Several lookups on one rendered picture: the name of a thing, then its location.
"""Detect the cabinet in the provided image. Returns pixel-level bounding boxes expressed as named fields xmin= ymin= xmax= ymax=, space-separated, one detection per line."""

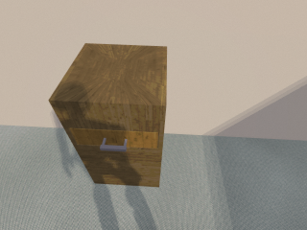
xmin=48 ymin=43 xmax=167 ymax=188

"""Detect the drawer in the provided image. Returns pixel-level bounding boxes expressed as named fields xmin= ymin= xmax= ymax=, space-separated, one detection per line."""
xmin=69 ymin=127 xmax=158 ymax=149

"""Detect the handle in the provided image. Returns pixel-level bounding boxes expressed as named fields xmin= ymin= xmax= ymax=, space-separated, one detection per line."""
xmin=100 ymin=138 xmax=128 ymax=152

